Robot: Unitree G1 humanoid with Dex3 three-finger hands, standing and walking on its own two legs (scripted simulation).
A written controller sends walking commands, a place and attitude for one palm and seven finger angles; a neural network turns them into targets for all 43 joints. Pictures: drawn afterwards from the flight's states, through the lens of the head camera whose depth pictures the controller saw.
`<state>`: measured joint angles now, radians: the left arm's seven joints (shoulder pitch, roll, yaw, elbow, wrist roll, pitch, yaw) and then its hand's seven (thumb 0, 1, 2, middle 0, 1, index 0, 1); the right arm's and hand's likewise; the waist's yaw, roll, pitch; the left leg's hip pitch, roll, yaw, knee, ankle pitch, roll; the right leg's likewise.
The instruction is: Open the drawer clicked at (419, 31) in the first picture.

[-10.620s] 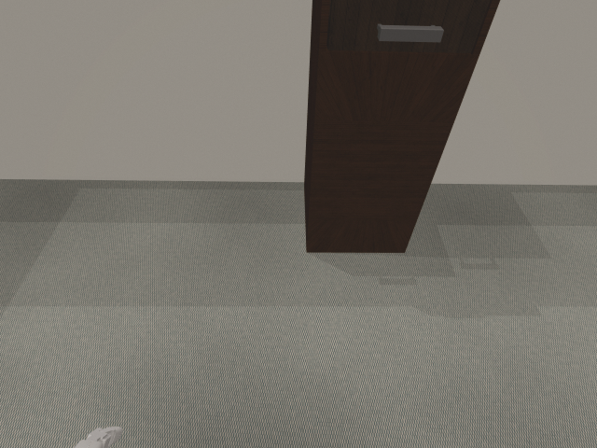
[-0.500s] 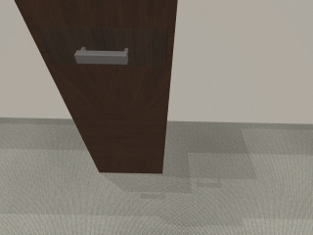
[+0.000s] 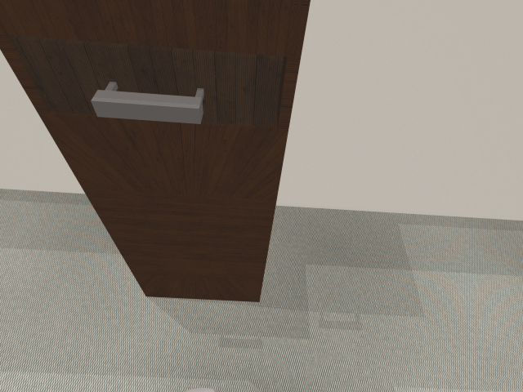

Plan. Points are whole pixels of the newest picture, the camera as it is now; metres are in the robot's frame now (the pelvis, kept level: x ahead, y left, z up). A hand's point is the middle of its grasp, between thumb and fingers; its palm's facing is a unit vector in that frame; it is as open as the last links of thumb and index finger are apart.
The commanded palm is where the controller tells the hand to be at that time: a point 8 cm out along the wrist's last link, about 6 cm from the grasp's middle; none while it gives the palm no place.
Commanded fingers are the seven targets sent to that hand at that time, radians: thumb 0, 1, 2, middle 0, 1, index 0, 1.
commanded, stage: come to a stop and stand still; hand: left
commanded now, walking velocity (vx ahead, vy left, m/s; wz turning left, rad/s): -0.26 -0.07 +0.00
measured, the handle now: (153, 98) +0.48 +0.23 +0.17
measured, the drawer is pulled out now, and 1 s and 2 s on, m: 0.00 0.00 0.00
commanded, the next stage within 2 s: look again from close up in 0.88 s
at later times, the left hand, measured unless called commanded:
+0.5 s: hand out of the picture +0.04 +0.12 -0.15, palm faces +0.06 -0.97 -0.24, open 7.3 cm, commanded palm none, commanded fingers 0.00 0.90 0.90 -0.20 -0.30 -0.20 -0.30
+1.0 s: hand out of the picture -0.07 +0.08 -0.16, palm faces +0.09 -0.98 -0.16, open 7.4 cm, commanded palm none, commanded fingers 0.00 0.90 0.90 -0.20 -0.30 -0.20 -0.30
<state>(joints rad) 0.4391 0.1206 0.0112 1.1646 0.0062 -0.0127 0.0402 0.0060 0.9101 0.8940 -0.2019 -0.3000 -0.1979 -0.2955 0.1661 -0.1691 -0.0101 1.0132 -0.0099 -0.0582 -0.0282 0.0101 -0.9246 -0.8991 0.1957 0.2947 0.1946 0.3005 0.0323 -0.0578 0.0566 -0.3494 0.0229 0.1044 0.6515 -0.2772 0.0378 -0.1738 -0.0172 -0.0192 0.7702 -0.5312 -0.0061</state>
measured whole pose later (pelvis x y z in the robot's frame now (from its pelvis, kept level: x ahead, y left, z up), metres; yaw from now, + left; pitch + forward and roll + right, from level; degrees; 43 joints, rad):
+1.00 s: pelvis -0.04 -0.07 +0.02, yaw +2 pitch -1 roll +0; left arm 0.35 0.12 -0.01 1.12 0.00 0.00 0.03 0.01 0.92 0.89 -0.20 -0.30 -0.20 -0.30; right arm 0.36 -0.10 0.02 1.11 -0.02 0.01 -0.02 0.00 -0.91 -0.90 0.20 0.29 0.20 0.30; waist 0.01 0.00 0.01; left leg -0.16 0.03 0.03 0.42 -0.25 -0.02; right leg -0.23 0.04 -0.12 0.40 -0.18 -0.09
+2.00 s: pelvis -0.06 -0.03 -0.01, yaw +1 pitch +5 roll +2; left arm 0.41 0.31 -0.06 0.02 1.02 -0.06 0.37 0.01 0.66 0.79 -0.22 -0.46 -0.21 -0.46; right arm 0.10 -0.25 -0.01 0.54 -0.04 0.00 0.04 0.01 -0.90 -0.90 0.20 0.30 0.20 0.30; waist 0.08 0.01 -0.06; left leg -0.42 -0.05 0.11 0.67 -0.34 0.06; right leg -0.54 0.03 0.07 0.72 -0.27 -0.03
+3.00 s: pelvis -0.03 -0.03 +0.02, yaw +6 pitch -2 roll +0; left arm -0.20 0.61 0.01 -0.13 0.80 0.11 -0.14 0.00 -0.45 0.31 -0.32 -1.17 -0.31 -1.17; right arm 0.06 -0.26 0.04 0.60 0.03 0.14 0.01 0.01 -0.90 -0.90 0.20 0.30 0.20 0.30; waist 0.09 0.11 0.01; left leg -0.11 -0.06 0.00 0.41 -0.25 0.05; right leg -0.19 0.02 -0.02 0.43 -0.20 -0.03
